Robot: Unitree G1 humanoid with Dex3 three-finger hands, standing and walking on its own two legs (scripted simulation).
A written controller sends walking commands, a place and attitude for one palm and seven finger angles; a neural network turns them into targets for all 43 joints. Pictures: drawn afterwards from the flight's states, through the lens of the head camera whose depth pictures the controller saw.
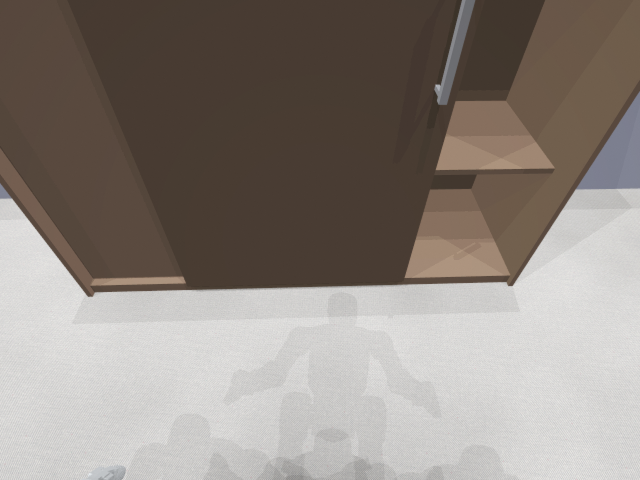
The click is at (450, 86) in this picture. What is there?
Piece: wardrobe's sliding door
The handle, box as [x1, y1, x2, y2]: [434, 0, 474, 104]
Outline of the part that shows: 474,0 462,0 441,85 435,85 434,89 438,96 437,101 439,104 446,104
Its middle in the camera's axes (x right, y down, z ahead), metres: +0.27 -0.43 +0.77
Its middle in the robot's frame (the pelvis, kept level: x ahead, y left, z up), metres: +0.90 -0.23 +0.20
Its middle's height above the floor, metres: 0.97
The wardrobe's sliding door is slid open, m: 0.42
